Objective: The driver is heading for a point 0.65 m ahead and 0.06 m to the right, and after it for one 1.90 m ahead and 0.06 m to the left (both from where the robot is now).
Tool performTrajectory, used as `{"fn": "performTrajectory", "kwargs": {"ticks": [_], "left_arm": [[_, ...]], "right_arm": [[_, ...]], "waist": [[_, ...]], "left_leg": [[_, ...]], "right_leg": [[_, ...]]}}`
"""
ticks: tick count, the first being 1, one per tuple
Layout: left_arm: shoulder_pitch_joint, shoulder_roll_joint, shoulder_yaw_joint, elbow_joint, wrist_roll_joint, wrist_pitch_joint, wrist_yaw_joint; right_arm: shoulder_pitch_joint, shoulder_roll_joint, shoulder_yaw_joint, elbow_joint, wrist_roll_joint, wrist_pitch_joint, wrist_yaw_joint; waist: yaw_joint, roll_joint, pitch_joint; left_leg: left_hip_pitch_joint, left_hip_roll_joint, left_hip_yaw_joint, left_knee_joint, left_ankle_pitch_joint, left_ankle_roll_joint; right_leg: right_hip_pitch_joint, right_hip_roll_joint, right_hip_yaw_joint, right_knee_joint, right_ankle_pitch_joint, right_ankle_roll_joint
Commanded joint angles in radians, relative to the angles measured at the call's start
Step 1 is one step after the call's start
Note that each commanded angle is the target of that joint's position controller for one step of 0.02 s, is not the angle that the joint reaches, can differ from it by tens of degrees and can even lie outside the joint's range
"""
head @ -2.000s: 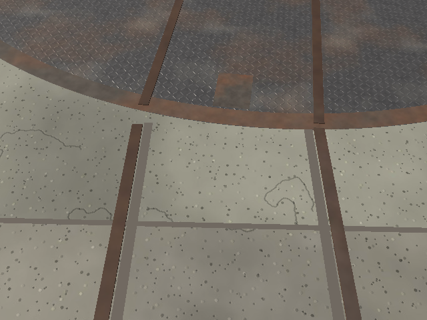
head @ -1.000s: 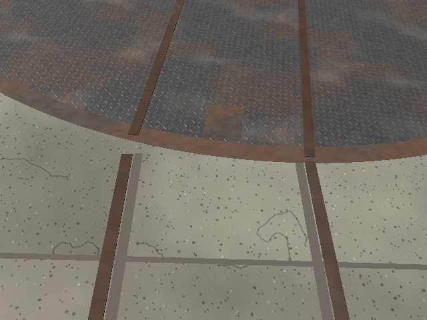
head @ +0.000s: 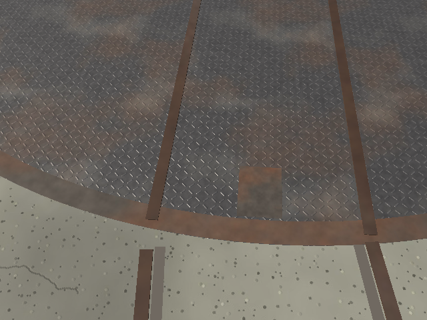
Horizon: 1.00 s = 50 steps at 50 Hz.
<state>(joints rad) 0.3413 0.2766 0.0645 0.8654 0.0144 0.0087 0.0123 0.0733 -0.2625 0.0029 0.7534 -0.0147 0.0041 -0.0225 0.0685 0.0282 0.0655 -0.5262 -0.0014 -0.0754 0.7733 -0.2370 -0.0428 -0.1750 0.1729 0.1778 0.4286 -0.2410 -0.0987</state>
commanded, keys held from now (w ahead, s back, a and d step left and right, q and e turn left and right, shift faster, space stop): e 0.46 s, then no key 0.08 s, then w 0.06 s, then w+q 0.40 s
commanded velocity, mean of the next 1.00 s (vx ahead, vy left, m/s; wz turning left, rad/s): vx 0.15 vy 0.00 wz -0.26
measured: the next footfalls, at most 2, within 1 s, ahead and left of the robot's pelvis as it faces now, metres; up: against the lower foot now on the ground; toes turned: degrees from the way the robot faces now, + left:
left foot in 0.08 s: +0.13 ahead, +0.11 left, +0.00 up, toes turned -9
right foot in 0.56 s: +0.02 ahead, -0.09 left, +0.00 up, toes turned -20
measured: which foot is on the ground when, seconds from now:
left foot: up 0.00-0.06, down 0.08-0.56, up 0.58-1.00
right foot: down 0.00-0.08, up 0.10-0.54, down 0.56-1.00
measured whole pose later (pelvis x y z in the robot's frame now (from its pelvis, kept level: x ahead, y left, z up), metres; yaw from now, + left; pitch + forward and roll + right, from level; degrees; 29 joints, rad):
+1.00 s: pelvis +0.11 -0.02 +0.00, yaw -12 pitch +0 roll +0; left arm 0.39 0.23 0.03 0.90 0.03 -0.07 0.02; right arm 0.27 -0.28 -0.08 0.85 -0.04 0.02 0.06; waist 0.02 0.04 -0.01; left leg -0.63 0.02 -0.04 0.91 -0.14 -0.01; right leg 0.10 0.04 -0.13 0.16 -0.27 -0.05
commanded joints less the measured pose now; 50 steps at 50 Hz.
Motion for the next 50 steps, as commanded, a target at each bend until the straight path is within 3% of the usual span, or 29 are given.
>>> {"fn": "performTrajectory", "kwargs": {"ticks": [1, 3, 4, 5, 6, 7, 8, 9, 10, 12, 19, 24, 26, 27, 28, 29, 30, 31, 32, 34, 37, 39, 43, 50], "left_arm": [[0.016, 0.171, 0.046, -0.061, 0.009, 0.008, 0.008], [-0.062, 0.172, 0.048, -0.086, -0.004, 0.010, 0.007], [-0.083, 0.150, 0.041, -0.106, -0.018, 0.006, 0.006], [0.003, 0.065, 0.020, -0.124, -0.021, 0.002, 0.006], [0.066, 0.127, 0.040, -0.115, -0.012, 0.020, 0.016], [0.071, 0.165, 0.047, -0.086, 0.016, 0.031, 0.018], [0.025, 0.168, 0.052, -0.076, 0.017, 0.040, 0.008], [0.004, 0.156, 0.052, -0.080, 0.007, 0.050, -0.002], [-0.021, 0.149, 0.049, -0.092, 0.005, 0.059, -0.014], [-0.029, 0.139, 0.043, -0.097, -0.006, 0.067, -0.028], [-0.142, 0.113, 0.023, -0.153, -0.002, 0.080, -0.049], [-0.174, 0.097, 0.007, -0.186, -0.011, 0.073, -0.057], [-0.128, 0.085, 0.002, -0.176, -0.010, 0.062, -0.052], [-0.090, 0.085, 0.000, -0.161, -0.003, 0.051, -0.045], [-0.069, 0.119, 0.004, -0.153, 0.009, 0.039, -0.035], [-0.065, 0.226, 0.021, -0.182, 0.011, 0.032, -0.027], [0.005, 0.285, 0.047, -0.156, 0.020, 0.032, -0.022], [-0.027, 0.200, 0.021, -0.138, 0.024, 0.031, -0.019], [-0.087, 0.132, -0.004, -0.135, 0.015, 0.027, -0.016], [-0.113, 0.112, -0.013, -0.133, 0.010, 0.003, -0.004], [-0.046, 0.122, -0.009, -0.100, 0.012, -0.039, -0.005], [-0.017, 0.120, -0.007, -0.081, 0.010, -0.055, -0.001], [0.017, 0.097, -0.010, -0.049, 0.007, -0.074, 0.009], [0.068, 0.080, -0.012, 0.012, 0.013, -0.095, 0.007]], "right_arm": [[0.010, -0.116, -0.027, -0.067, 0.012, -0.025, -0.012], [0.098, -0.125, -0.029, -0.048, 0.008, -0.040, -0.020], [0.159, -0.155, -0.038, -0.037, -0.004, -0.051, -0.030], [0.166, -0.236, -0.051, -0.054, -0.009, -0.048, -0.043], [0.169, -0.238, -0.054, -0.050, 0.011, -0.022, -0.034], [0.162, -0.185, -0.047, -0.061, 0.016, -0.010, -0.028], [0.122, -0.131, -0.033, -0.073, 0.014, -0.007, -0.027], [0.077, -0.115, -0.028, -0.085, 0.003, 0.000, -0.028], [0.064, -0.127, -0.032, -0.086, -0.004, 0.000, -0.032], [0.080, -0.137, -0.039, -0.084, -0.014, -0.003, -0.027], [0.154, -0.166, -0.065, -0.059, -0.016, -0.006, -0.016], [0.152, -0.200, -0.084, -0.052, -0.022, 0.003, 0.004], [0.148, -0.210, -0.088, -0.043, -0.011, 0.012, 0.009], [0.151, -0.205, -0.088, -0.036, -0.003, 0.018, 0.011], [0.203, -0.169, -0.083, -0.026, -0.008, 0.022, 0.018], [0.209, -0.039, -0.047, -0.082, -0.017, 0.027, 0.029], [0.089, -0.135, -0.066, -0.108, -0.029, 0.042, 0.012], [0.076, -0.143, -0.072, -0.102, -0.018, 0.045, 0.021], [0.119, -0.138, -0.073, -0.072, -0.008, 0.039, 0.039], [0.198, -0.158, -0.086, -0.003, -0.021, 0.025, 0.059], [0.204, -0.123, -0.087, 0.025, -0.008, 0.014, 0.070], [0.182, -0.116, -0.092, 0.027, -0.005, 0.010, 0.069], [0.164, -0.103, -0.096, 0.036, -0.024, 0.005, 0.064], [0.022, -0.050, -0.073, -0.019, -0.026, -0.007, 0.089]], "waist": [[-0.031, -0.136, -0.092], [-0.091, -0.139, -0.082], [-0.112, -0.084, -0.116], [-0.057, 0.147, -0.188], [-0.044, 0.246, -0.236], [-0.035, 0.107, -0.187], [-0.036, 0.040, -0.135], [-0.022, 0.039, -0.103], [-0.023, 0.091, -0.087], [-0.035, 0.126, -0.101], [-0.081, 0.125, -0.103], [-0.093, 0.161, -0.110], [-0.064, 0.143, -0.121], [-0.042, 0.110, -0.118], [-0.043, -0.030, -0.122], [-0.057, -0.334, -0.129], [0.028, -0.248, -0.056], [-0.009, -0.199, 0.002], [-0.051, -0.215, 0.049], [-0.071, -0.204, 0.039], [-0.058, -0.122, 0.014], [-0.045, -0.126, 0.033], [-0.036, -0.100, 0.050], [-0.008, -0.102, 0.099]], "left_leg": [[0.048, -0.032, -0.012, -0.110, -0.064, 0.021], [0.230, -0.033, -0.017, -0.340, 0.028, 0.046], [0.391, 0.059, -0.080, -0.438, 0.165, 0.073], [0.546, 0.336, -0.308, -0.428, 0.521, 0.147], [0.556, 0.443, -0.490, -0.414, 0.757, 0.296], [0.516, 0.428, -0.419, -0.416, 0.709, 0.314], [0.451, 0.351, -0.300, -0.425, 0.616, 0.284], [0.404, 0.286, -0.203, -0.446, 0.515, 0.244], [0.383, 0.248, -0.141, -0.455, 0.483, 0.229], [0.380, 0.215, -0.067, -0.452, 0.510, 0.230], [0.423, 0.281, -0.023, -0.475, 0.320, 0.268], [0.353, 0.293, 0.036, -0.435, 0.279, 0.247], [0.333, 0.286, 0.055, -0.370, 0.309, 0.220], [0.283, 0.270, 0.084, -0.313, 0.281, 0.177], [0.176, 0.217, 0.144, -0.200, 0.057, 0.106], [-0.083, 0.068, 0.244, 0.037, -0.387, 0.017], [-0.103, 0.036, 0.109, 0.145, -0.353, 0.028], [-0.111, 0.064, 0.069, 0.164, -0.248, 0.041], [-0.109, 0.064, 0.072, 0.145, -0.164, 0.041], [-0.093, 0.055, 0.085, 0.183, -0.060, 0.042], [-0.145, 0.023, 0.024, 0.244, 0.002, 0.058], [-0.206, 0.008, -0.016, 0.253, 0.026, 0.055], [-0.291, 0.019, -0.030, 0.245, 0.060, 0.028], [-0.294, 0.051, 0.068, 0.068, 0.118, 0.045]], "right_leg": [[0.119, -0.285, 0.275, 0.040, 0.714, -0.089], [0.044, -0.234, 0.296, 0.091, 0.585, -0.035], [-0.041, -0.186, 0.262, 0.185, 0.455, 0.012], [-0.153, -0.082, 0.083, 0.413, -0.039, 0.062], [-0.277, 0.037, -0.059, 0.563, -0.493, 0.080], [-0.308, -0.040, -0.066, 0.704, -0.439, 0.094], [-0.304, -0.065, -0.066, 0.743, -0.353, 0.107], [-0.296, -0.085, -0.074, 0.748, -0.293, 0.123], [-0.302, -0.097, -0.088, 0.754, -0.244, 0.137], [-0.295, -0.088, -0.115, 0.774, -0.198, 0.157], [-0.297, -0.146, -0.155, 0.565, -0.194, 0.149], [-0.131, -0.151, -0.223, 0.330, -0.223, 0.104], [-0.040, -0.136, -0.240, 0.161, -0.148, 0.077], [0.045, -0.128, -0.236, 0.007, -0.040, 0.061], [0.139, -0.200, -0.091, -0.142, -0.043, 0.040], [0.229, -0.514, 0.333, -0.241, -0.162, -0.048], [0.052, -0.556, 0.364, -0.260, -0.244, -0.155], [0.029, -0.495, 0.295, -0.307, -0.418, -0.142], [0.014, -0.434, 0.226, -0.352, -0.453, -0.098], [0.079, -0.362, 0.104, -0.359, -0.287, -0.061], [0.169, -0.377, 0.017, -0.344, -0.146, -0.047], [0.200, -0.397, -0.009, -0.356, -0.147, -0.048], [0.248, -0.435, -0.048, -0.365, -0.093, -0.077], [0.256, -0.430, -0.206, -0.330, 0.158, -0.079]]}}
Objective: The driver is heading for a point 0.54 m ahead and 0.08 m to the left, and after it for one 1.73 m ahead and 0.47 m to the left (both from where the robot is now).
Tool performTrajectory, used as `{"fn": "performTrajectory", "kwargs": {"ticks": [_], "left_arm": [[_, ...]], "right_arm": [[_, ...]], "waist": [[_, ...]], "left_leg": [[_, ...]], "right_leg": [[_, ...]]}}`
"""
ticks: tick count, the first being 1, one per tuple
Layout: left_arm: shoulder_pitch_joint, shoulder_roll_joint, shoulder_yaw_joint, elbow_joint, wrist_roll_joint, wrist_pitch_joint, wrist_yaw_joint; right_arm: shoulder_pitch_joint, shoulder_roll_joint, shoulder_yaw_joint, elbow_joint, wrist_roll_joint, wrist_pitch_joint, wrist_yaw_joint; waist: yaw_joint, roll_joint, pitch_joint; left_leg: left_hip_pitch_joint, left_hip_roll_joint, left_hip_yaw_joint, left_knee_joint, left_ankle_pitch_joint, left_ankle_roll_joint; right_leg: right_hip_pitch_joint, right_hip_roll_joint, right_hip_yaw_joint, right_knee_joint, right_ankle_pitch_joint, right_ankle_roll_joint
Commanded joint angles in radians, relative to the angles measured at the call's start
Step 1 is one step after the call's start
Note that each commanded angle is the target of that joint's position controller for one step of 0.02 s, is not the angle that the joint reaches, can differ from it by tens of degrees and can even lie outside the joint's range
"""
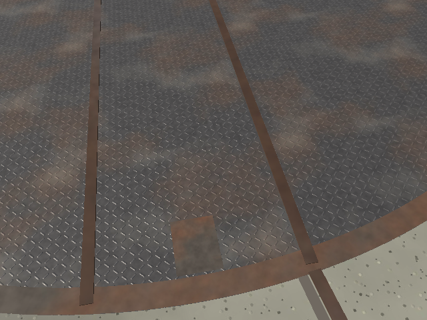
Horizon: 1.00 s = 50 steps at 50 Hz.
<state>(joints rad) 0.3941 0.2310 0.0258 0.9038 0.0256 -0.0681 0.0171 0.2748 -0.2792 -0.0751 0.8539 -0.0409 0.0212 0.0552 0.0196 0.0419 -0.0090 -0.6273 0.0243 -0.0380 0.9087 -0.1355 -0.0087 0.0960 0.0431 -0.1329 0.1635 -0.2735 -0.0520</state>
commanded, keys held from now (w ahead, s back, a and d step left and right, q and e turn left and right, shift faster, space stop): w+q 0.42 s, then w+e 0.46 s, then w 0.12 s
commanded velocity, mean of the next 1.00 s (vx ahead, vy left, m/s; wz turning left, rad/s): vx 0.48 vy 0.00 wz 0.14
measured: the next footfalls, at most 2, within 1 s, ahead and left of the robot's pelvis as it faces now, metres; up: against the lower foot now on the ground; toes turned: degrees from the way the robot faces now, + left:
left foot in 0.18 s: +0.24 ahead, +0.13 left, +0.00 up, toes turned +10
right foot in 0.74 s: +0.60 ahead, +0.07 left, +0.00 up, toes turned +11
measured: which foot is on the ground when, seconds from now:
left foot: up 0.00-0.16, down 0.18-0.76, up 0.78-1.00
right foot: down 0.00-0.18, up 0.20-0.72, down 0.74-1.00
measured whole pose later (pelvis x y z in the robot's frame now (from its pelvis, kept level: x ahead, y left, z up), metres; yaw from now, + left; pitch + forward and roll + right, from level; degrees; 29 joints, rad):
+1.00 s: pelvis +0.56 +0.11 +0.00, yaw +6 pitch +0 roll -1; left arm 0.37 0.26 0.05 0.90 0.00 -0.06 -0.02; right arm 0.17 -0.26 -0.01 0.77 -0.05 -0.04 0.02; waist 0.02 0.04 0.05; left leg -0.62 0.10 -0.04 0.97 -0.20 -0.01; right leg -0.14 0.15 0.05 0.30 -0.16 -0.13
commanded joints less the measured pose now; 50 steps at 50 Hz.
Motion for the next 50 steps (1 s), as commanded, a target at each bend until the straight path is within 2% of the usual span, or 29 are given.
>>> {"fn": "performTrajectory", "kwargs": {"ticks": [1, 4, 5, 7, 8, 9, 10, 11, 12, 13, 14, 15, 17, 20, 24, 30, 33, 35, 36, 37, 38, 39, 40, 41, 42, 43, 45, 47, 50], "left_arm": [[0.027, 0.126, 0.027, -0.017, 0.002, -0.020, 0.002], [0.055, 0.142, 0.029, 0.010, 0.004, -0.020, 0.004], [0.043, 0.151, 0.030, 0.012, 0.004, -0.018, 0.004], [0.029, 0.187, 0.036, 0.017, 0.003, -0.012, 0.007], [0.027, 0.203, 0.039, 0.016, -0.001, -0.005, 0.009], [0.016, 0.201, 0.036, 0.001, -0.003, -0.006, 0.007], [0.043, 0.083, 0.009, -0.064, -0.018, -0.014, -0.013], [-0.029, 0.141, 0.025, -0.102, -0.007, -0.027, -0.021], [-0.124, 0.153, 0.030, -0.131, -0.009, -0.032, -0.025], [-0.120, 0.137, 0.021, -0.133, -0.012, -0.042, -0.025], [-0.104, 0.129, 0.021, -0.120, -0.003, -0.039, -0.023], [-0.075, 0.127, 0.020, -0.115, 0.014, -0.021, -0.022], [-0.047, 0.116, 0.019, -0.112, 0.030, 0.015, -0.031], [-0.127, 0.106, 0.020, -0.149, 0.031, 0.037, -0.036], [-0.267, 0.098, 0.017, -0.186, 0.024, 0.034, -0.044], [-0.429, 0.088, 0.004, -0.231, 0.002, 0.020, -0.060], [-0.386, 0.105, 0.010, -0.224, -0.003, 0.015, -0.063], [-0.231, 0.135, 0.025, -0.173, -0.006, 0.015, -0.049], [-0.094, 0.149, 0.036, -0.128, -0.004, 0.009, -0.040], [0.056, 0.183, 0.049, -0.092, 0.013, 0.003, -0.029], [0.137, 0.315, 0.089, -0.087, 0.029, 0.007, -0.021], [0.063, 0.263, 0.081, -0.082, -0.014, 0.018, -0.036], [-0.026, 0.234, 0.077, -0.095, -0.031, 0.021, -0.042], [-0.074, 0.184, 0.067, -0.107, -0.025, 0.023, -0.043], [-0.092, 0.160, 0.060, -0.105, -0.019, 0.022, -0.040], [-0.096, 0.141, 0.052, -0.094, -0.021, 0.019, -0.035], [-0.081, 0.149, 0.053, -0.083, -0.024, 0.005, -0.033], [-0.052, 0.164, 0.057, -0.069, -0.025, -0.004, -0.031], [0.008, 0.158, 0.055, -0.043, -0.030, -0.007, -0.030]], "right_arm": [[-0.210, -0.027, 0.010, -0.138, 0.000, -0.026, 0.017], [-0.267, -0.012, 0.021, -0.183, 0.001, -0.030, 0.027], [-0.250, -0.013, 0.021, -0.186, 0.003, -0.030, 0.025], [-0.132, -0.039, 0.007, -0.162, 0.003, -0.033, 0.013], [0.000, -0.065, -0.008, -0.126, -0.001, -0.042, 0.004], [0.162, -0.119, -0.033, -0.075, -0.011, -0.048, -0.011], [0.206, -0.241, -0.065, -0.078, -0.013, -0.046, -0.029], [0.194, -0.262, -0.066, -0.097, 0.023, -0.041, -0.028], [0.145, -0.246, -0.062, -0.074, 0.030, -0.036, -0.034], [0.095, -0.190, -0.048, -0.073, 0.032, -0.039, -0.041], [0.042, -0.152, -0.037, -0.080, 0.031, -0.044, -0.043], [0.005, -0.126, -0.028, -0.085, 0.037, -0.050, -0.046], [-0.002, -0.112, -0.020, -0.089, 0.042, -0.068, -0.044], [0.042, -0.137, -0.026, -0.075, 0.044, -0.081, -0.043], [0.126, -0.109, -0.013, -0.043, 0.044, -0.087, -0.047], [0.196, -0.108, 0.001, -0.001, 0.025, -0.103, -0.061], [0.161, -0.123, 0.004, 0.012, 0.012, -0.104, -0.076], [0.140, -0.144, 0.002, 0.019, -0.001, -0.102, -0.084], [0.131, -0.153, 0.001, 0.021, -0.003, -0.097, -0.083], [0.123, -0.147, 0.008, 0.007, 0.003, -0.099, -0.083], [0.205, -0.072, 0.024, -0.031, 0.039, -0.105, -0.070], [0.179, -0.109, 0.018, -0.036, 0.010, -0.112, -0.065], [0.097, -0.112, 0.021, -0.059, 0.001, -0.116, -0.060], [0.040, -0.117, 0.025, -0.073, 0.004, -0.126, -0.054], [0.017, -0.106, 0.027, -0.081, 0.004, -0.122, -0.050], [0.020, -0.099, 0.030, -0.088, -0.006, -0.107, -0.049], [0.048, -0.070, 0.041, -0.084, -0.014, -0.077, -0.043], [0.012, -0.057, 0.047, -0.096, -0.012, -0.065, -0.038], [-0.126, -0.052, 0.051, -0.137, -0.007, -0.064, -0.035]], "waist": [[0.046, -0.122, 0.177], [0.047, -0.127, 0.172], [0.029, -0.131, 0.152], [-0.036, -0.151, 0.051], [-0.096, -0.143, -0.041], [-0.172, -0.089, -0.137], [-0.144, 0.149, -0.246], [-0.148, 0.082, -0.320], [-0.132, 0.020, -0.169], [-0.089, -0.024, -0.055], [-0.046, -0.058, -0.004], [-0.008, -0.041, 0.012], [0.017, -0.021, -0.005], [0.005, -0.011, 0.024], [-0.050, 0.014, 0.057], [-0.107, 0.015, 0.083], [-0.059, 0.019, 0.080], [0.010, 0.032, 0.000], [0.069, 0.018, -0.068], [0.135, -0.015, -0.150], [0.096, -0.241, -0.260], [0.058, -0.214, -0.262], [0.028, -0.129, -0.115], [0.021, -0.051, -0.034], [-0.003, -0.024, 0.021], [-0.032, -0.030, 0.042], [-0.052, -0.061, 0.020], [-0.046, -0.071, 0.029], [-0.002, -0.080, 0.067]], "left_leg": [[-0.174, 0.029, 0.059, -0.107, 0.014, 0.024], [-0.092, 0.015, 0.132, -0.221, -0.029, 0.079], [-0.019, -0.009, 0.161, -0.254, -0.056, 0.104], [0.194, -0.093, 0.212, -0.271, -0.126, 0.156], [0.380, -0.129, 0.201, -0.317, -0.115, 0.184], [0.638, -0.095, 0.107, -0.378, -0.132, 0.225], [0.931, 0.231, -0.408, -0.465, -0.337, 0.353], [0.952, 0.343, -0.788, -0.624, -0.252, 0.408], [0.856, 0.299, -0.609, -0.631, -0.167, 0.376], [0.705, 0.266, -0.468, -0.634, -0.027, 0.342], [0.598, 0.205, -0.371, -0.645, 0.074, 0.302], [0.516, 0.155, -0.301, -0.659, 0.154, 0.283], [0.458, 0.110, -0.236, -0.673, 0.254, 0.287], [0.429, 0.078, -0.217, -0.708, 0.232, 0.279], [0.524, 0.070, -0.187, -0.735, 0.285, 0.228], [0.697, 0.119, -0.116, -0.743, 0.441, 0.183], [0.744, 0.154, -0.061, -0.694, 0.651, 0.164], [0.774, 0.153, -0.019, -0.502, 0.949, 0.140], [0.758, 0.134, 0.010, -0.315, 0.976, 0.129], [0.600, 0.112, 0.038, -0.071, 0.774, 0.117], [0.233, -0.054, 0.106, 0.365, 0.233, 0.053], [0.046, -0.137, 0.004, 0.488, -0.340, 0.057], [-0.025, -0.058, -0.059, 0.485, -0.260, 0.065], [-0.020, -0.015, -0.046, 0.425, -0.195, 0.063], [0.006, 0.014, -0.040, 0.359, -0.180, 0.058], [0.045, 0.033, -0.036, 0.304, -0.175, 0.043], [0.092, 0.044, -0.009, 0.234, -0.165, 0.015], [0.075, 0.057, 0.022, 0.151, -0.108, -0.006], [0.015, 0.074, 0.049, -0.030, 0.037, -0.023]], "right_leg": [[-0.015, -0.303, 0.083, -0.052, 0.253, -0.124], [0.009, -0.317, 0.026, 0.011, 0.456, -0.107], [0.003, -0.311, -0.005, 0.061, 0.610, -0.094], [-0.012, -0.304, -0.058, 0.285, 1.012, -0.075], [-0.068, -0.295, -0.077, 0.481, 1.026, -0.061], [-0.239, -0.263, -0.089, 0.739, 0.816, -0.033], [-0.628, -0.119, -0.084, 1.136, 0.042, 0.024], [-0.762, -0.017, 0.136, 1.290, -0.227, 0.029], [-0.840, -0.078, 0.193, 1.285, -0.118, 0.020], [-0.818, -0.122, 0.174, 1.201, -0.033, 0.017], [-0.762, -0.150, 0.173, 1.117, -0.010, 0.021], [-0.699, -0.164, 0.174, 1.068, -0.011, 0.035], [-0.649, -0.164, 0.161, 1.021, -0.011, 0.061], [-0.709, -0.163, 0.138, 0.916, 0.067, 0.095], [-0.797, -0.161, 0.116, 0.705, 0.235, 0.096], [-0.786, -0.116, 0.072, 0.479, 0.317, 0.021], [-0.669, -0.062, 0.065, 0.401, 0.222, -0.037], [-0.491, 0.016, 0.047, 0.388, 0.121, -0.077], [-0.350, 0.045, 0.037, 0.331, 0.124, -0.099], [-0.117, -0.048, 0.148, 0.312, 0.114, -0.145], [0.167, -0.331, 0.646, 0.292, 0.078, -0.309], [0.182, -0.389, 0.929, 0.146, 0.150, -0.353], [0.058, -0.357, 0.782, 0.138, 0.069, -0.329], [-0.070, -0.323, 0.671, 0.108, 0.106, -0.301], [-0.167, -0.276, 0.597, 0.085, 0.168, -0.270], [-0.241, -0.234, 0.540, 0.067, 0.235, -0.245], [-0.292, -0.192, 0.463, 0.046, 0.320, -0.234], [-0.316, -0.169, 0.410, 0.013, 0.346, -0.229], [-0.282, -0.142, 0.368, -0.019, 0.385, -0.184]]}}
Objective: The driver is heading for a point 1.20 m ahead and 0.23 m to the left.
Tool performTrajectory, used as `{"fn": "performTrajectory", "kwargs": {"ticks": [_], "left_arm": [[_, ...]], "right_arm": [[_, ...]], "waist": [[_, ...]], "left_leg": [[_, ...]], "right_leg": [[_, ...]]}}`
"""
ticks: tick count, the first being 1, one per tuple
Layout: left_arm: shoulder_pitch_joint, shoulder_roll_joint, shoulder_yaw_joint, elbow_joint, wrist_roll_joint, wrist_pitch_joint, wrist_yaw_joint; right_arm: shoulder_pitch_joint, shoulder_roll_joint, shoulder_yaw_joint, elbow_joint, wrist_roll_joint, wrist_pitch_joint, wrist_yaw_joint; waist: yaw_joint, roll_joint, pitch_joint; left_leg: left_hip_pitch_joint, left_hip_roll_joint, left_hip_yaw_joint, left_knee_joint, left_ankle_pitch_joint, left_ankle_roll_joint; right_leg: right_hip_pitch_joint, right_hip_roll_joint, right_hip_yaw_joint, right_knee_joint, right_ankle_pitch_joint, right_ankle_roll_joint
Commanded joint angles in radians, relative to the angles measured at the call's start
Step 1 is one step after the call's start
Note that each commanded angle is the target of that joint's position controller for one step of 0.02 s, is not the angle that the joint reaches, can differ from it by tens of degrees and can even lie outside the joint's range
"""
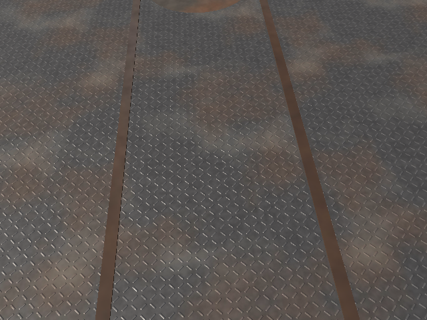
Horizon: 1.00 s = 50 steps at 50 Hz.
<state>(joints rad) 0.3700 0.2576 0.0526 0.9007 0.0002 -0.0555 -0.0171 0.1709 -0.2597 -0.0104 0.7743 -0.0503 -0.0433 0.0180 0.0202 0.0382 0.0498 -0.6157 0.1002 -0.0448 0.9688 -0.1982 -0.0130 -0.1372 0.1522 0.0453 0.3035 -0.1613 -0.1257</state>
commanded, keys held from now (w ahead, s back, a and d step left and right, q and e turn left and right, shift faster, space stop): w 0.24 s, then no key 0.44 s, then q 0.32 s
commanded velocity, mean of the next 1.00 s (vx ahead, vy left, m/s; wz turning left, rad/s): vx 0.23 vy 0.00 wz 0.03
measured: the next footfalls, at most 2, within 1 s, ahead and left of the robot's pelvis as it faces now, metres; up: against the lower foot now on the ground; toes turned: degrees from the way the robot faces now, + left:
left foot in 0.28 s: +0.34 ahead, +0.12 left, +0.00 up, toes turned -1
right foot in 0.72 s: +0.36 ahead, -0.07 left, +0.00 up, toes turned -3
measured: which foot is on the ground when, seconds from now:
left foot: up 0.00-0.26, down 0.28-1.00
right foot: down 0.00-0.30, up 0.32-0.70, down 0.72-0.94, up 0.96-1.00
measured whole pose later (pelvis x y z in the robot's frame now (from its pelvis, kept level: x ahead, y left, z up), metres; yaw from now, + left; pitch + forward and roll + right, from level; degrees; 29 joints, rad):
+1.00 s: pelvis +0.29 +0.05 -0.02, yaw +4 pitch +0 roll -2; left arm 0.17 0.26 0.07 0.94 0.01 0.05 0.07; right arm 0.30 -0.23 -0.04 0.92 -0.03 0.01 -0.02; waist -0.03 0.01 0.04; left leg -0.30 -0.08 -0.06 0.62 -0.28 0.09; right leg -0.35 0.01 -0.05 0.73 -0.41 -0.02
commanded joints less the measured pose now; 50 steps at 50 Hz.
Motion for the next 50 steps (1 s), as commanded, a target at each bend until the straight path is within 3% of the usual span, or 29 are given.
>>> {"fn": "performTrajectory", "kwargs": {"ticks": [1, 4, 8, 11, 13, 14, 15, 16, 17, 18, 19, 20, 22, 24, 26, 29, 33, 35, 36, 37, 38, 39, 41, 44, 46, 47, 48, 49, 50], "left_arm": [[0.053, 0.131, 0.028, -0.032, -0.006, -0.020, 0.004], [0.114, 0.130, 0.026, -0.008, -0.004, -0.021, 0.010], [0.153, 0.127, 0.019, 0.012, 0.013, -0.019, 0.024], [0.109, 0.147, 0.021, 0.013, 0.022, -0.021, 0.035], [0.083, 0.150, 0.019, 0.019, 0.020, -0.023, 0.032], [0.077, 0.132, 0.011, 0.007, 0.007, -0.029, 0.030], [0.190, 0.037, -0.012, -0.010, -0.036, -0.030, 0.030], [0.220, 0.111, 0.008, 0.015, -0.019, -0.022, 0.041], [0.155, 0.126, 0.016, 0.015, 0.008, -0.013, 0.044], [0.093, 0.096, 0.006, 0.006, 0.017, -0.012, 0.040], [0.058, 0.083, 0.006, 0.002, 0.020, -0.003, 0.035], [0.053, 0.076, 0.003, -0.002, 0.028, 0.012, 0.027], [0.075, 0.050, 0.001, 0.014, 0.033, 0.033, 0.017], [0.073, 0.034, -0.004, 0.022, 0.029, 0.046, 0.015], [0.027, 0.019, -0.012, 0.019, 0.029, 0.052, 0.019], [-0.051, 0.014, -0.024, 0.020, 0.022, 0.061, 0.029], [-0.102, 0.021, -0.030, 0.037, 0.018, 0.062, 0.046], [-0.096, 0.024, -0.035, 0.053, 0.025, 0.051, 0.056], [-0.070, 0.072, -0.026, 0.062, 0.031, 0.041, 0.065], [-0.072, 0.130, -0.016, 0.058, 0.032, 0.035, 0.070], [-0.118, 0.132, -0.009, 0.062, 0.006, 0.042, 0.067], [-0.141, 0.101, -0.010, 0.049, 0.006, 0.042, 0.065], [-0.143, 0.116, 0.004, 0.048, 0.011, 0.051, 0.072], [-0.143, 0.123, 0.024, 0.040, 0.010, 0.069, 0.088], [-0.171, 0.117, 0.032, 0.021, 0.012, 0.081, 0.091], [-0.192, 0.106, 0.034, 0.005, 0.012, 0.089, 0.090], [-0.230, 0.076, 0.031, -0.022, 0.008, 0.098, 0.086], [-0.261, 0.045, 0.022, -0.050, 0.003, 0.104, 0.085], [-0.254, 0.042, 0.017, -0.054, 0.012, 0.107, 0.077]], "right_arm": [[-0.056, -0.067, -0.012, -0.065, 0.006, 0.001, 0.004], [-0.145, -0.061, -0.008, -0.089, 0.015, -0.002, 0.009], [-0.243, -0.061, -0.003, -0.121, 0.020, -0.010, 0.012], [-0.175, -0.085, -0.013, -0.107, 0.021, -0.021, 0.008], [0.039, -0.118, -0.031, -0.033, 0.018, -0.035, -0.012], [0.189, -0.150, -0.041, 0.000, -0.002, -0.050, -0.026], [0.290, -0.255, -0.068, 0.007, -0.024, -0.049, -0.034], [0.293, -0.219, -0.071, 0.028, 0.020, -0.032, -0.022], [0.207, -0.161, -0.056, 0.019, 0.046, -0.032, -0.015], [0.128, -0.095, -0.039, 0.013, 0.046, -0.037, -0.012], [0.093, -0.058, -0.027, 0.015, 0.043, -0.039, -0.015], [0.065, -0.049, -0.021, 0.025, 0.047, -0.039, -0.021], [0.090, -0.060, -0.018, 0.051, 0.038, -0.048, -0.018], [0.082, -0.078, -0.019, 0.068, 0.038, -0.052, -0.018], [0.077, -0.071, -0.012, 0.086, 0.035, -0.048, -0.019], [0.120, -0.078, -0.011, 0.121, 0.035, -0.037, -0.022], [0.139, -0.069, -0.007, 0.154, 0.031, -0.013, -0.031], [0.139, -0.060, -0.004, 0.166, 0.038, -0.001, -0.038], [0.164, -0.049, -0.002, 0.165, 0.036, 0.000, -0.038], [0.226, -0.037, -0.008, 0.164, 0.038, 0.001, -0.035], [0.247, 0.002, -0.001, 0.180, 0.050, 0.014, -0.040], [0.204, -0.031, -0.009, 0.173, 0.044, 0.026, -0.045], [0.157, -0.058, -0.026, 0.147, 0.040, 0.039, -0.041], [0.188, -0.034, -0.032, 0.141, 0.031, 0.048, -0.038], [0.212, -0.042, -0.041, 0.138, 0.026, 0.050, -0.041], [0.222, -0.069, -0.051, 0.133, 0.024, 0.051, -0.043], [0.224, -0.119, -0.067, 0.120, 0.024, 0.050, -0.045], [0.224, -0.181, -0.085, 0.107, 0.017, 0.052, -0.043], [0.229, -0.185, -0.090, 0.103, 0.011, 0.053, -0.046]], "waist": [[0.013, -0.081, 0.006], [0.056, -0.090, -0.003], [0.082, -0.098, 0.015], [0.024, -0.110, 0.005], [-0.071, -0.088, -0.095], [-0.134, -0.061, -0.194], [-0.117, 0.141, -0.356], [-0.100, 0.140, -0.397], [-0.061, 0.029, -0.259], [-0.043, -0.006, -0.154], [-0.027, -0.002, -0.099], [-0.002, 0.029, -0.081], [0.019, 0.036, -0.098], [0.040, 0.035, -0.115], [0.041, 0.048, -0.108], [0.006, 0.076, -0.115], [-0.013, 0.061, -0.078], [0.005, 0.014, -0.043], [-0.005, -0.032, -0.055], [-0.056, -0.115, -0.055], [-0.061, -0.195, -0.052], [-0.044, -0.176, -0.035], [-0.034, -0.182, -0.025], [-0.041, -0.149, -0.043], [-0.050, -0.096, -0.047], [-0.055, -0.023, -0.038], [-0.063, 0.096, -0.018], [-0.081, 0.215, -0.003], [-0.072, 0.156, -0.021]], "left_leg": [[-0.004, -0.005, 0.061, -0.142, 0.146, -0.018], [-0.027, -0.023, 0.071, -0.254, 0.227, -0.007], [-0.031, -0.057, 0.082, -0.361, 0.203, 0.021], [0.100, -0.090, 0.075, -0.440, 0.106, 0.068], [0.373, -0.140, 0.093, -0.524, 0.114, 0.111], [0.618, -0.031, -0.002, -0.525, 0.209, 0.149], [0.930, 0.277, -0.378, -0.481, 0.485, 0.284], [0.906, 0.362, -0.555, -0.538, 0.763, 0.365], [0.770, 0.309, -0.420, -0.548, 0.787, 0.349], [0.656, 0.261, -0.299, -0.583, 0.815, 0.318], [0.575, 0.209, -0.212, -0.624, 0.796, 0.276], [0.507, 0.171, -0.159, -0.665, 0.746, 0.257], [0.446, 0.136, -0.086, -0.674, 0.871, 0.243], [0.412, 0.116, -0.033, -0.684, 0.875, 0.245], [0.398, 0.085, 0.010, -0.682, 0.855, 0.222], [0.399, 0.073, 0.015, -0.677, 0.759, 0.201], [0.385, 0.094, -0.050, -0.665, 0.478, 0.203], [0.330, 0.069, -0.082, -0.631, 0.274, 0.159], [0.289, 0.041, -0.096, -0.605, 0.180, 0.127], [0.254, -0.034, -0.055, -0.560, 0.021, 0.107], [0.311, -0.098, 0.002, -0.541, -0.105, 0.096], [0.336, -0.111, 0.005, -0.504, -0.100, 0.089], [0.311, -0.123, 0.005, -0.427, -0.056, 0.091], [0.290, -0.114, -0.003, -0.349, -0.024, 0.099], [0.297, -0.086, -0.053, -0.355, 0.051, 0.118], [0.299, -0.034, -0.155, -0.427, 0.132, 0.144], [0.300, 0.066, -0.364, -0.556, 0.226, 0.202], [0.354, 0.170, -0.549, -0.670, 0.316, 0.285], [0.389, 0.189, -0.569, -0.693, 0.316, 0.329]], "right_leg": [[-0.019, -0.244, 0.178, -0.154, 0.297, -0.089], [0.083, -0.249, 0.168, -0.131, 0.356, -0.052], [0.190, -0.289, 0.183, -0.090, 0.442, -0.063], [0.220, -0.322, 0.180, -0.014, 0.611, -0.043], [0.199, -0.274, 0.134, 0.228, 0.819, -0.006], [0.059, -0.237, 0.113, 0.433, 0.648, 0.016], [-0.233, -0.095, 0.023, 0.809, 0.123, 0.069], [-0.334, -0.013, 0.027, 0.977, -0.397, 0.076], [-0.362, -0.069, 0.083, 1.009, -0.340, 0.076], [-0.378, -0.103, 0.076, 0.959, -0.295, 0.082], [-0.368, -0.135, 0.062, 0.899, -0.271, 0.085], [-0.336, -0.151, 0.048, 0.845, -0.254, 0.098], [-0.252, -0.128, 0.027, 0.797, -0.205, 0.112], [-0.221, -0.134, 0.008, 0.722, -0.163, 0.124], [-0.203, -0.149, -0.017, 0.585, -0.112, 0.130], [-0.148, -0.154, -0.048, 0.445, -0.045, 0.128], [-0.086, -0.158, -0.049, 0.294, -0.071, 0.115], [0.025, -0.184, -0.021, 0.084, 0.051, 0.097], [0.102, -0.269, 0.056, 0.068, 0.170, 0.085], [0.134, -0.370, 0.132, 0.096, 0.361, 0.051], [0.026, -0.390, 0.139, 0.084, 0.315, -0.006], [-0.028, -0.382, 0.142, 0.056, 0.220, -0.008], [-0.049, -0.365, 0.116, 0.045, 0.141, -0.007], [-0.065, -0.387, 0.081, 0.087, 0.121, -0.028], [-0.105, -0.372, 0.040, 0.155, 0.079, -0.016], [-0.148, -0.313, -0.016, 0.242, 0.013, 0.017], [-0.223, -0.187, -0.103, 0.410, -0.109, 0.077], [-0.347, -0.068, -0.112, 0.570, -0.359, 0.108], [-0.390, -0.084, -0.015, 0.716, -0.449, 0.104]]}}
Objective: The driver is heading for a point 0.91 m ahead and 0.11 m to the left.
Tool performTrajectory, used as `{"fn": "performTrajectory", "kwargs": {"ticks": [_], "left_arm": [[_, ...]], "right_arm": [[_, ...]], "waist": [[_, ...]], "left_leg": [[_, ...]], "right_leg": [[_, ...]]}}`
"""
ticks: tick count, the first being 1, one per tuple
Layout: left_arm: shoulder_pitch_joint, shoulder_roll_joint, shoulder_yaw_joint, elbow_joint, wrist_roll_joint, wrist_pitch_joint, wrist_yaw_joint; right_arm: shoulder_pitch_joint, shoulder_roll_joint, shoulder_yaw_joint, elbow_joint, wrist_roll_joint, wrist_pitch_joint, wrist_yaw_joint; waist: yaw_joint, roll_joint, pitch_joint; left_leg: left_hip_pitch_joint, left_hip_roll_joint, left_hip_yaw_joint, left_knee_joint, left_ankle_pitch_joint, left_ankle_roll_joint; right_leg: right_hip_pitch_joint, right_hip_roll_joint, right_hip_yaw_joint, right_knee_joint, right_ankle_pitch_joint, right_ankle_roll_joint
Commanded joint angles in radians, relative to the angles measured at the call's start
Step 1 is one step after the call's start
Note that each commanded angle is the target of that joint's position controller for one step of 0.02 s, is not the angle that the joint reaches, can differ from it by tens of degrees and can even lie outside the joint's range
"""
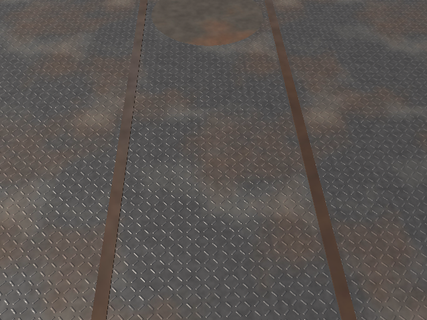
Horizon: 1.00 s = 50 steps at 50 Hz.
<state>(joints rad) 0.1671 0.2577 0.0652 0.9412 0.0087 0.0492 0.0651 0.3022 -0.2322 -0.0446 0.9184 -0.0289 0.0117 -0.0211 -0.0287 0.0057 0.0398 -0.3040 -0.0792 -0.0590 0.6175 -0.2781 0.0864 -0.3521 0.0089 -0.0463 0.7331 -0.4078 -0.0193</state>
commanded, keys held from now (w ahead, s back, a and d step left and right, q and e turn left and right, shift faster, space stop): q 0.50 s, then no key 0.18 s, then w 0.10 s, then w+e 0.22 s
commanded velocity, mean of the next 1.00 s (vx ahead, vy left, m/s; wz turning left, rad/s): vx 0.08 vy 0.00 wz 0.34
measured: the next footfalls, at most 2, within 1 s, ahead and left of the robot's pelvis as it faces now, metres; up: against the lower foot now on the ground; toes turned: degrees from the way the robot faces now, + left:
right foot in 0.32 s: +0.04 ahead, -0.13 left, +0.00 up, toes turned +16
left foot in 0.74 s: -0.07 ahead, +0.06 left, +0.00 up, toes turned +21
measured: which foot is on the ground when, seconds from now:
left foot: down 0.00-0.32, up 0.34-0.72, down 0.74-1.00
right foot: up 0.00-0.30, down 0.32-0.74, up 0.76-1.00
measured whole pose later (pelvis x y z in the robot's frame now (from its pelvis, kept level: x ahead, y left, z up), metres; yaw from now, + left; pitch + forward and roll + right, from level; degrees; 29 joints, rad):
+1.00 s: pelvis -0.01 +0.00 +0.02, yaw +18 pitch -1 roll +0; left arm 0.30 0.30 0.07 0.91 0.03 0.02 -0.04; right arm 0.33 -0.23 -0.03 0.94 -0.02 -0.05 -0.01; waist 0.01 -0.05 0.01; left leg 0.05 -0.05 0.05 0.19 -0.22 0.06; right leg -0.56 -0.01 0.06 1.02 -0.22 -0.02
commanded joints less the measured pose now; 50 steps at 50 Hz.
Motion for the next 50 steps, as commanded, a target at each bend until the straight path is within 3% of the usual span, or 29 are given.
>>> {"fn": "performTrajectory", "kwargs": {"ticks": [1, 2, 4, 7, 11, 14, 15, 16, 17, 18, 19, 20, 21, 23, 27, 31, 34, 35, 36, 37, 38, 39, 40, 41, 42, 44, 47, 50], "left_arm": [[-0.034, 0.051, 0.005, -0.086, 0.002, 0.003, -0.013], [-0.019, 0.056, 0.006, -0.092, -0.004, -0.005, -0.014], [-0.031, 0.082, 0.007, -0.098, 0.007, -0.022, -0.014], [-0.044, 0.078, -0.001, -0.121, -0.007, -0.032, -0.021], [-0.031, 0.081, -0.008, -0.151, -0.015, -0.032, -0.018], [0.066, 0.082, -0.008, -0.141, -0.015, -0.039, -0.011], [0.100, 0.104, -0.001, -0.134, -0.007, -0.045, -0.003], [0.085, 0.187, 0.014, -0.146, 0.008, -0.047, 0.006], [-0.017, 0.265, 0.025, -0.198, 0.017, -0.043, 0.003], [0.001, 0.224, 0.019, -0.193, 0.025, -0.039, -0.004], [-0.047, 0.151, 0.000, -0.204, 0.018, -0.040, -0.010], [-0.091, 0.120, -0.008, -0.217, 0.014, -0.040, -0.014], [-0.107, 0.114, -0.010, -0.230, 0.015, -0.040, -0.012], [-0.059, 0.118, -0.009, -0.226, 0.018, -0.041, -0.012], [0.068, 0.150, 0.007, -0.188, 0.018, -0.046, -0.017], [0.052, 0.169, 0.014, -0.180, 0.021, -0.049, -0.036], [0.051, 0.187, 0.019, -0.164, 0.022, -0.041, -0.050], [0.050, 0.188, 0.020, -0.159, 0.019, -0.036, -0.055], [0.044, 0.180, 0.017, -0.153, 0.014, -0.030, -0.058], [0.070, 0.140, 0.008, -0.144, 0.017, -0.028, -0.060], [0.082, 0.032, -0.020, -0.169, 0.028, -0.029, -0.069], [-0.011, 0.089, -0.012, -0.206, 0.029, -0.024, -0.056], [-0.055, 0.157, 0.008, -0.205, 0.022, -0.022, -0.059], [-0.018, 0.152, 0.013, -0.181, 0.006, -0.028, -0.075], [0.033, 0.149, 0.015, -0.148, 0.001, -0.036, -0.087], [0.079, 0.130, 0.018, -0.105, 0.019, -0.047, -0.102], [0.065, 0.106, 0.021, -0.101, 0.013, -0.051, -0.106], [0.028, 0.096, 0.023, -0.110, 0.023, -0.049, -0.107]], "right_arm": [[0.040, -0.198, -0.059, -0.056, 0.003, 0.005, -0.012], [0.017, -0.195, -0.060, -0.064, 0.004, 0.009, -0.017], [-0.020, -0.152, -0.054, -0.074, 0.013, 0.013, -0.015], [0.027, -0.171, -0.065, -0.065, 0.015, 0.019, -0.013], [-0.014, -0.201, -0.079, -0.079, 0.013, 0.031, -0.001], [-0.104, -0.206, -0.084, -0.103, 0.019, 0.041, 0.012], [-0.119, -0.189, -0.080, -0.113, 0.026, 0.041, 0.012], [-0.062, -0.123, -0.065, -0.119, 0.028, 0.038, 0.011], [-0.028, -0.120, -0.068, -0.118, 0.022, 0.035, 0.000], [-0.056, -0.195, -0.080, -0.118, -0.001, 0.037, 0.001], [-0.054, -0.200, -0.087, -0.104, 0.000, 0.038, 0.007], [-0.033, -0.187, -0.086, -0.087, -0.002, 0.045, 0.015], [-0.015, -0.182, -0.086, -0.077, -0.002, 0.053, 0.026], [-0.032, -0.176, -0.079, -0.081, 0.006, 0.060, 0.042], [-0.117, -0.146, -0.061, -0.118, 0.011, 0.066, 0.052], [-0.127, -0.118, -0.039, -0.127, 0.022, 0.067, 0.048], [-0.113, -0.117, -0.029, -0.124, 0.030, 0.060, 0.037], [-0.081, -0.105, -0.023, -0.110, 0.028, 0.054, 0.035], [-0.039, -0.093, -0.017, -0.090, 0.020, 0.043, 0.032], [-0.015, -0.112, -0.015, -0.078, 0.006, 0.029, 0.028], [0.044, -0.174, -0.020, -0.075, -0.009, 0.015, 0.021], [0.082, -0.309, -0.059, -0.048, -0.004, 0.014, 0.019], [0.038, -0.238, -0.042, -0.048, -0.008, 0.010, 0.019], [-0.023, -0.183, -0.023, -0.059, 0.000, 0.000, 0.016], [-0.057, -0.165, -0.017, -0.065, -0.001, -0.010, 0.011], [-0.034, -0.150, -0.013, -0.051, 0.002, -0.041, 0.003], [0.018, -0.145, -0.014, -0.025, 0.005, -0.070, 0.004], [0.054, -0.125, -0.009, -0.007, 0.004, -0.083, 0.002]], "waist": [[0.011, 0.064, -0.020], [0.027, 0.097, -0.010], [0.028, 0.095, -0.036], [-0.004, 0.097, -0.100], [-0.003, 0.140, -0.111], [0.057, 0.142, -0.094], [0.072, 0.107, -0.085], [0.030, -0.092, -0.085], [0.009, -0.218, -0.058], [0.012, -0.143, -0.052], [-0.017, -0.084, -0.016], [-0.036, -0.078, 0.009], [-0.042, -0.116, 0.000], [-0.012, -0.143, -0.008], [0.056, -0.148, -0.032], [0.057, -0.181, -0.052], [0.053, -0.203, -0.069], [0.035, -0.187, -0.089], [0.008, -0.159, -0.093], [-0.002, -0.069, -0.098], [-0.014, 0.194, -0.120], [-0.063, 0.277, 0.022], [-0.046, 0.150, 0.116], [-0.006, 0.143, 0.139], [0.019, 0.143, 0.129], [0.022, 0.113, 0.087], [0.014, 0.089, 0.084], [-0.001, 0.077, 0.101]], "left_leg": [[0.079, 0.317, -0.459, -0.335, 0.315, 0.203], [0.065, 0.309, -0.444, -0.311, 0.384, 0.205], [0.138, 0.244, -0.366, -0.278, 0.471, 0.167], [0.238, 0.226, -0.360, -0.249, 0.559, 0.147], [0.187, 0.208, -0.414, -0.257, 0.459, 0.121], [0.069, 0.153, -0.436, -0.243, 0.311, 0.053], [-0.013, 0.106, -0.414, -0.209, 0.165, 0.004], [-0.127, 0.000, -0.282, -0.038, -0.125, -0.053], [-0.255, -0.127, -0.088, 0.190, -0.298, -0.084], [-0.202, -0.028, -0.076, 0.368, -0.289, -0.089], [-0.178, -0.013, -0.080, 0.444, -0.230, -0.088], [-0.177, -0.007, -0.065, 0.505, -0.174, -0.095], [-0.192, -0.006, -0.046, 0.553, -0.134, -0.104], [-0.225, 0.003, -0.012, 0.557, -0.123, -0.130], [-0.246, 0.020, 0.000, 0.410, -0.158, -0.152], [-0.092, 0.028, 0.043, 0.196, -0.207, -0.120], [0.020, 0.021, 0.084, 0.027, -0.183, -0.091], [0.091, 0.016, 0.104, -0.089, -0.118, -0.075], [0.212, 0.013, 0.118, -0.255, -0.004, -0.055], [0.360, 0.060, 0.025, -0.347, -0.002, -0.035], [0.497, 0.332, -0.323, -0.447, -0.251, 0.012], [0.281, 0.455, -0.509, -0.521, -0.380, 0.143], [0.234, 0.414, -0.457, -0.554, -0.476, 0.152], [0.224, 0.361, -0.380, -0.574, -0.440, 0.119], [0.252, 0.318, -0.298, -0.581, -0.342, 0.086], [0.302, 0.280, -0.172, -0.562, -0.157, 0.065], [0.338, 0.296, -0.089, -0.557, -0.066, 0.064], [0.365, 0.320, -0.047, -0.561, -0.011, 0.084]], "right_leg": [[-0.180, 0.030, 0.110, 0.332, -0.135, -0.005], [-0.179, 0.024, 0.114, 0.326, -0.109, -0.003], [-0.182, 0.011, 0.108, 0.266, -0.049, 0.021], [-0.154, 0.029, 0.098, 0.146, -0.027, 0.047], [-0.034, 0.056, 0.101, -0.016, -0.024, 0.039], [0.163, 0.076, 0.087, -0.282, 0.089, 0.022], [0.260, 0.033, 0.118, -0.417, 0.146, 0.010], [0.333, -0.187, 0.340, -0.542, 0.063, -0.040], [0.261, -0.393, 0.561, -0.576, 0.120, -0.153], [0.150, -0.425, 0.529, -0.547, 0.224, -0.226], [0.100, -0.354, 0.425, -0.531, 0.270, -0.215], [0.085, -0.280, 0.314, -0.512, 0.298, -0.184], [0.116, -0.232, 0.245, -0.496, 0.326, -0.162], [0.179, -0.212, 0.175, -0.463, 0.459, -0.168], [0.326, -0.257, 0.180, -0.422, 0.549, -0.205], [0.284, -0.265, 0.152, -0.388, 0.583, -0.205], [0.261, -0.268, 0.154, -0.343, 0.670, -0.202], [0.241, -0.260, 0.145, -0.333, 0.573, -0.185], [0.168, -0.240, 0.128, -0.312, 0.402, -0.149], [0.033, -0.198, 0.095, -0.255, 0.165, -0.092], [-0.168, -0.091, -0.023, 0.007, -0.169, -0.029], [-0.290, -0.013, -0.014, 0.083, -0.183, -0.023], [-0.304, -0.061, 0.054, 0.156, -0.089, -0.028], [-0.306, -0.060, 0.068, 0.170, -0.009, -0.026], [-0.295, -0.062, 0.076, 0.180, 0.044, -0.023], [-0.291, -0.044, 0.092, 0.256, 0.123, -0.024], [-0.368, -0.029, 0.127, 0.313, 0.181, -0.016], [-0.449, -0.037, 0.131, 0.313, 0.225, 0.013]]}}
Velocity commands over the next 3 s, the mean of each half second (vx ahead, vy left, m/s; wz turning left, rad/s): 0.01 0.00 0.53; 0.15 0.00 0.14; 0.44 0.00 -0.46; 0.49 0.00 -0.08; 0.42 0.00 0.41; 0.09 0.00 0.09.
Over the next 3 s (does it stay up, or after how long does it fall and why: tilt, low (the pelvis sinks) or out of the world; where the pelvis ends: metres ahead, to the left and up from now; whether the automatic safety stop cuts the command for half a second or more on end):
stays up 0.85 0.01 0.02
